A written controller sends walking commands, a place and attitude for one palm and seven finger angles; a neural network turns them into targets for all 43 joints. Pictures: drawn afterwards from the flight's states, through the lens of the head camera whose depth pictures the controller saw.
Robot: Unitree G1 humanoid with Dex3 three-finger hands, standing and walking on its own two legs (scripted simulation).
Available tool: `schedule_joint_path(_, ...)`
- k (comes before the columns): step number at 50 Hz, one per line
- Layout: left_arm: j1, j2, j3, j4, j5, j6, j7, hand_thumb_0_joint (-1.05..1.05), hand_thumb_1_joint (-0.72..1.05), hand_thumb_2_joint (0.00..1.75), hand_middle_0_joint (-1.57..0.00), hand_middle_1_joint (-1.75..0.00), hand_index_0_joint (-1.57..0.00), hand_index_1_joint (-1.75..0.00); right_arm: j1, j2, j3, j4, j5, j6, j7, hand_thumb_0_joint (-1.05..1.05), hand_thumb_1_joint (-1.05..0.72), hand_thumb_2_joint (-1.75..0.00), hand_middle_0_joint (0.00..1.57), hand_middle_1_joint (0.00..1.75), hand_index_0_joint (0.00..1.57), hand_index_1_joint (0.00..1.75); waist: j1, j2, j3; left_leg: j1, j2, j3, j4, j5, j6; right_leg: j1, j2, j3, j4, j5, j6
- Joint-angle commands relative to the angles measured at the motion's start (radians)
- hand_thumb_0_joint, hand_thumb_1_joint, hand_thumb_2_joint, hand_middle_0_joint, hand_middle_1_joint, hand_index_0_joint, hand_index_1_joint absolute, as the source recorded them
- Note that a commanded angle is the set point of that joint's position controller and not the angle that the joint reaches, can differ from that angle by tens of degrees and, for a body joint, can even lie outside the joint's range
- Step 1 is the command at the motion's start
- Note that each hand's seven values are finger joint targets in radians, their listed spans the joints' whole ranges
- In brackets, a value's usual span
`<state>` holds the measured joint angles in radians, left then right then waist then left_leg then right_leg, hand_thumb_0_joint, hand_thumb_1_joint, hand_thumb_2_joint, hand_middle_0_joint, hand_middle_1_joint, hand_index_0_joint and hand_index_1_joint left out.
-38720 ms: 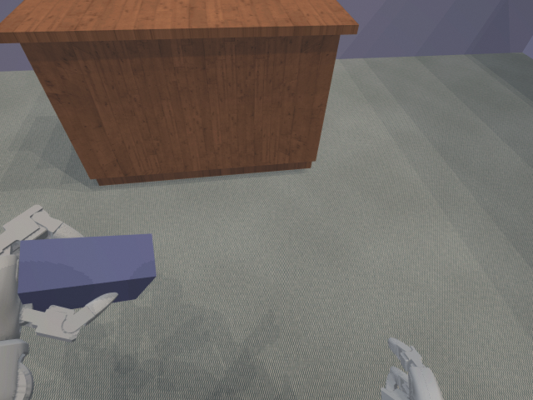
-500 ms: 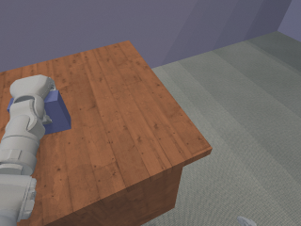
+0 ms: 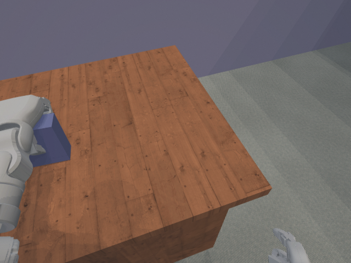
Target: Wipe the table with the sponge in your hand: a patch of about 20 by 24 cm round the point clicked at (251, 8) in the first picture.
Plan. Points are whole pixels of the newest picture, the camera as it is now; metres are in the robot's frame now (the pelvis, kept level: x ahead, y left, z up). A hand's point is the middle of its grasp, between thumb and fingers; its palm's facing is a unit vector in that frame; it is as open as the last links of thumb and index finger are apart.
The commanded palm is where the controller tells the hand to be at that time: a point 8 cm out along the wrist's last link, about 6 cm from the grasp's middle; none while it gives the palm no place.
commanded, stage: wipe back along the first lane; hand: left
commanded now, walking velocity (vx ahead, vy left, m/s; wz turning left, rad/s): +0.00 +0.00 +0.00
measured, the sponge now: (38, 147) +0.33 +0.37 +0.08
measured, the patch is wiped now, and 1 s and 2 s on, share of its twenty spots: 1.00 1.00 1.00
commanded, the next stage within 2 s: lift the sponge slowly off the table in 1.70 s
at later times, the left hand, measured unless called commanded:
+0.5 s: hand (34, 139) +0.32 +0.35 +0.12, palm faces -0.02 -0.01 -1.00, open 9.2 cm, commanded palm +0.28 +0.34 +0.17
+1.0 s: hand (36, 155) +0.28 +0.32 +0.12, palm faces -0.01 -0.02 -1.00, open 9.2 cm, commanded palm +0.24 +0.31 +0.16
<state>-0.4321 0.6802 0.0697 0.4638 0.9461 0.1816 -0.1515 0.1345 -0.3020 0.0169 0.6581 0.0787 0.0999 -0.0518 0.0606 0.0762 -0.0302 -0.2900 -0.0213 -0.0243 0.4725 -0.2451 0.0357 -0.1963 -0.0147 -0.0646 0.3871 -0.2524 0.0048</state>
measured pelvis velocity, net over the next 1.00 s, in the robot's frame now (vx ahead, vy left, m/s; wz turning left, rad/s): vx -0.01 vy -0.01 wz -0.01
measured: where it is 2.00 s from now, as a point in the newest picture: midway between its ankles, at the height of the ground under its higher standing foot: outside the picture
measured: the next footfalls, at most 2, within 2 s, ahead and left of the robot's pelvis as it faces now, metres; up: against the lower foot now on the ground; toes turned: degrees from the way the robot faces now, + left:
none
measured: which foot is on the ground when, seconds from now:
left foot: down 0.00-1.00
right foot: down 0.00-1.00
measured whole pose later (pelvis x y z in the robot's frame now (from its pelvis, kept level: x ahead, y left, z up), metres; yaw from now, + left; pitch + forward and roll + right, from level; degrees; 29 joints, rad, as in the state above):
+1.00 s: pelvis -0.01 -0.01 +0.00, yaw +0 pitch +1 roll -1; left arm -0.16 0.60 0.08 0.18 0.91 0.27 -0.10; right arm 0.11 -0.29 0.03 0.64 0.08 0.11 -0.03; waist 0.07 0.10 -0.04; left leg -0.26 -0.01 -0.02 0.48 -0.24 0.02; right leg -0.18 0.00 -0.06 0.43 -0.26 -0.01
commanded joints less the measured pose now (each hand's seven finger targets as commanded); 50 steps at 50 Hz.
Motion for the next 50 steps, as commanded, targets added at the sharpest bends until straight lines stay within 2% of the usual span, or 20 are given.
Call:
schedule_joint_path(1,-0.442,0.334,0.106,-0.174,0.028,-0.026,0.034,0.00,0.10,1.30,-1.20,-1.60,-1.20,-1.60,-0.050,-0.134,-0.047,-0.112,-0.004,-0.047,-0.019,0.00,-0.90,-0.90,0.20,0.30,0.20,0.30,-0.042,0.049,-0.293,0.234,0.006,-0.036,-0.014,0.462,0.015,0.002,0.036,0.018,-0.014,0.338,-0.079)
schedule_joint_path(4,-0.478,0.382,0.144,-0.138,0.038,-0.039,0.036,0.00,0.10,1.30,-1.20,-1.60,-1.20,-1.60,-0.059,-0.134,-0.041,-0.110,-0.002,-0.052,-0.028,0.00,-0.90,-0.90,0.20,0.30,0.20,0.30,-0.031,0.059,-0.304,0.223,0.004,-0.041,-0.030,0.433,0.012,0.010,0.038,0.019,-0.020,0.306,-0.088)
schedule_joint_path(6,-0.462,0.315,0.087,-0.150,0.040,-0.049,0.037,0.00,0.10,1.30,-1.20,-1.60,-1.20,-1.60,-0.048,-0.129,-0.046,-0.113,-0.004,-0.054,-0.024,0.00,-0.90,-0.90,0.20,0.30,0.20,0.30,-0.036,0.060,-0.332,0.246,0.005,-0.042,-0.021,0.440,0.010,0.006,0.036,0.017,-0.018,0.302,-0.084)
schedule_joint_path(8,-0.396,0.286,0.080,-0.174,0.027,-0.058,0.037,0.00,0.10,1.30,-1.20,-1.60,-1.20,-1.60,-0.055,-0.126,-0.050,-0.127,-0.006,-0.051,-0.019,0.00,-0.90,-0.90,0.20,0.30,0.20,0.30,-0.026,0.058,-0.350,0.255,0.008,-0.047,-0.017,0.457,0.008,0.017,0.033,0.021,-0.019,0.307,-0.083)
schedule_joint_path(12,-0.321,0.261,0.090,-0.171,0.004,-0.057,0.047,0.00,0.10,1.30,-1.20,-1.60,-1.20,-1.60,-0.063,-0.128,-0.049,-0.129,-0.006,-0.044,-0.014,0.00,-0.90,-0.90,0.20,0.30,0.20,0.30,-0.022,0.006,-0.311,0.224,0.013,-0.044,-0.029,0.400,0.008,0.013,0.033,0.018,-0.024,0.283,-0.079)
schedule_joint_path(14,-0.262,0.307,0.157,-0.177,-0.007,-0.052,0.062,0.00,0.10,1.30,-1.20,-1.60,-1.20,-1.60,-0.087,-0.130,-0.044,-0.139,-0.004,-0.043,-0.009,0.00,-0.90,-0.90,0.20,0.30,0.20,0.30,0.007,0.002,-0.300,0.190,0.011,-0.046,-0.043,0.390,0.006,0.048,0.031,0.027,-0.019,0.286,-0.085)
schedule_joint_path(17,-0.222,0.286,0.140,-0.195,-0.002,-0.029,0.079,0.00,0.10,1.30,-1.20,-1.60,-1.20,-1.60,-0.091,-0.130,-0.044,-0.136,-0.006,-0.034,-0.002,0.00,-0.90,-0.90,0.20,0.30,0.20,0.30,0.006,-0.011,-0.282,0.168,0.009,-0.037,-0.049,0.365,0.003,0.051,0.030,0.018,-0.016,0.276,-0.076)
schedule_joint_path(19,-0.184,0.300,0.166,-0.216,-0.006,-0.015,0.088,0.00,0.10,1.30,-1.20,-1.60,-1.20,-1.60,-0.117,-0.127,-0.038,-0.146,-0.005,-0.037,0.003,0.00,-0.90,-0.90,0.20,0.30,0.20,0.30,0.021,0.005,-0.260,0.151,0.009,-0.043,-0.061,0.351,0.003,0.059,0.032,0.023,-0.017,0.255,-0.081)
schedule_joint_path(23,-0.143,0.242,0.108,-0.274,0.000,0.013,0.091,0.00,0.10,1.30,-1.20,-1.60,-1.20,-1.60,-0.121,-0.125,-0.047,-0.147,-0.004,-0.036,0.009,0.00,-0.90,-0.90,0.20,0.30,0.20,0.30,0.010,0.018,-0.263,0.164,0.007,-0.038,-0.055,0.312,0.006,0.049,0.033,0.023,-0.017,0.220,-0.076)
schedule_joint_path(24,-0.118,0.242,0.122,-0.299,-0.006,0.016,0.089,0.00,0.10,1.30,-1.20,-1.60,-1.20,-1.60,-0.144,-0.117,-0.041,-0.159,-0.003,-0.043,0.009,0.00,-0.90,-0.90,0.20,0.30,0.20,0.30,0.022,0.036,-0.267,0.165,0.007,-0.043,-0.059,0.318,0.007,0.060,0.033,0.030,-0.016,0.218,-0.083)
schedule_joint_path(28,-0.092,0.196,0.070,-0.283,-0.012,0.046,0.077,0.00,0.10,1.30,-1.20,-1.60,-1.20,-1.60,-0.135,-0.123,-0.043,-0.146,0.001,-0.037,0.006,0.00,-0.90,-0.90,0.20,0.30,0.20,0.30,-0.001,-0.017,-0.200,0.139,0.008,-0.038,-0.065,0.230,0.010,0.021,0.036,0.022,-0.028,0.165,-0.072)
schedule_joint_path(29,-0.083,0.204,0.090,-0.283,-0.022,0.047,0.074,0.00,0.10,1.30,-1.20,-1.60,-1.20,-1.60,-0.156,-0.119,-0.037,-0.156,0.004,-0.044,0.003,0.00,-0.90,-0.90,0.20,0.30,0.20,0.30,0.008,-0.010,-0.194,0.132,0.008,-0.039,-0.072,0.214,0.011,0.027,0.036,0.030,-0.029,0.152,-0.077)
schedule_joint_path(32,-0.060,0.196,0.070,-0.259,-0.012,0.057,0.069,0.00,0.10,1.30,-1.20,-1.60,-1.20,-1.60,-0.143,-0.124,-0.038,-0.144,0.001,-0.040,-0.001,0.00,-0.90,-0.90,0.20,0.30,0.20,0.30,-0.001,-0.040,-0.166,0.119,0.003,-0.030,-0.067,0.188,0.013,0.021,0.035,0.024,-0.032,0.141,-0.070)
schedule_joint_path(36,-0.048,0.141,0.018,-0.290,-0.005,0.061,0.058,0.00,0.10,1.30,-1.20,-1.60,-1.20,-1.60,-0.157,-0.113,-0.034,-0.154,0.003,-0.045,-0.001,0.00,-0.90,-0.90,0.20,0.30,0.20,0.30,-0.003,-0.007,-0.164,0.132,0.003,-0.028,-0.066,0.179,0.014,0.009,0.037,0.023,-0.030,0.128,-0.070)
schedule_joint_path(42,0.035,0.124,0.022,-0.298,-0.016,0.065,0.047,0.00,0.10,1.30,-1.20,-1.60,-1.20,-1.60,-0.161,-0.112,-0.033,-0.163,-0.001,-0.044,0.003,0.00,-0.90,-0.90,0.20,0.30,0.20,0.30,0.001,-0.040,-0.172,0.128,0.001,-0.021,-0.047,0.199,0.016,0.027,0.033,0.031,-0.026,0.172,-0.068)
schedule_joint_path(43,0.052,0.144,0.044,-0.299,-0.015,0.067,0.046,0.00,0.10,1.30,-1.20,-1.60,-1.20,-1.60,-0.160,-0.113,-0.034,-0.160,-0.002,-0.041,0.004,0.00,-0.90,-0.90,0.20,0.30,0.20,0.30,0.004,-0.058,-0.164,0.121,0.001,-0.020,-0.044,0.207,0.015,0.029,0.034,0.029,-0.023,0.185,-0.066)
schedule_joint_path(44,0.063,0.139,0.051,-0.329,-0.023,0.065,0.044,0.00,0.10,1.30,-1.20,-1.60,-1.20,-1.60,-0.186,-0.108,-0.027,-0.177,0.001,-0.046,0.004,0.00,-0.90,-0.90,0.20,0.30,0.20,0.30,0.015,-0.032,-0.176,0.122,0.002,-0.024,-0.047,0.217,0.016,0.041,0.033,0.039,-0.019,0.196,-0.072)
schedule_joint_path(45,0.085,0.132,0.044,-0.329,-0.020,0.066,0.046,0.00,0.10,1.30,-1.20,-1.60,-1.20,-1.60,-0.168,-0.110,-0.030,-0.168,-0.003,-0.043,0.006,0.00,-0.90,-0.90,0.20,0.30,0.20,0.30,0.009,-0.057,-0.174,0.123,0.000,-0.020,-0.041,0.229,0.017,0.043,0.036,0.028,-0.013,0.207,-0.069)
schedule_joint_path(46,0.116,0.107,0.029,-0.360,-0.027,0.067,0.045,0.00,0.10,1.30,-1.20,-1.60,-1.20,-1.60,-0.176,-0.106,-0.031,-0.177,-0.002,-0.044,0.010,0.00,-0.90,-0.90,0.20,0.30,0.20,0.30,0.012,-0.051,-0.183,0.129,-0.001,-0.017,-0.033,0.243,0.017,0.047,0.032,0.029,-0.009,0.229,-0.066)
schedule_joint_path(50,0.231,0.106,0.053,-0.433,-0.037,0.077,0.051,0.00,0.10,1.30,-1.20,-1.60,-1.20,-1.60,-0.182,-0.101,-0.030,-0.190,-0.007,-0.049,0.017,0.00,-0.90,-0.90,0.20,0.30,0.20,0.30,0.026,-0.045,-0.185,0.124,-0.003,-0.014,-0.016,0.288,0.019,0.067,0.031,0.031,0.010,0.287,-0.065)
